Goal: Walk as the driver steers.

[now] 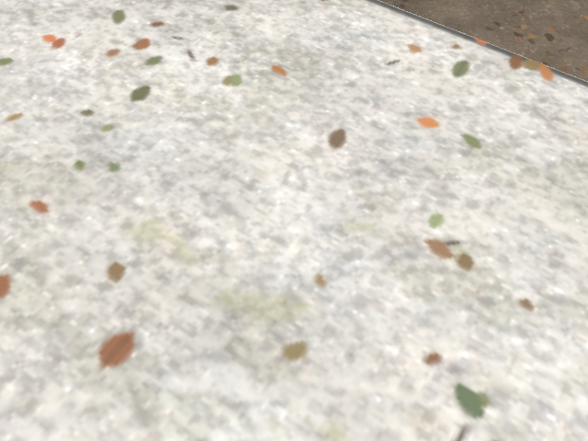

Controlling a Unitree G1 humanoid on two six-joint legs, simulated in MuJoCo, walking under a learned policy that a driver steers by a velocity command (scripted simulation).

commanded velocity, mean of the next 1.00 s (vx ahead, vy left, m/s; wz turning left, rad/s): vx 0.03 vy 0.00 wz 0.59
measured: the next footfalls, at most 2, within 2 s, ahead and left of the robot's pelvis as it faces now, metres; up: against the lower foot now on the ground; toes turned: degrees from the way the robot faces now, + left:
right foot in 0.40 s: +0.14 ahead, -0.15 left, +0.00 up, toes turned +19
left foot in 0.82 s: +0.01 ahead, +0.10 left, +0.00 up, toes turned +33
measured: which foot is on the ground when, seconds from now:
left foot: down 0.00-0.40, up 0.42-0.80, down 0.82-1.00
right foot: up 0.00-0.38, down 0.40-0.82, up 0.84-1.00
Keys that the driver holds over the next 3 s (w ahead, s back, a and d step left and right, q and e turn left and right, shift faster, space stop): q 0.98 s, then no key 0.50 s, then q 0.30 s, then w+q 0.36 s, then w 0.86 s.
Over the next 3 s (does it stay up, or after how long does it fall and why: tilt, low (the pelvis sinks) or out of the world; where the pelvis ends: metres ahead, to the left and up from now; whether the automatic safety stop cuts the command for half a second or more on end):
stays up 0.27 0.43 0.03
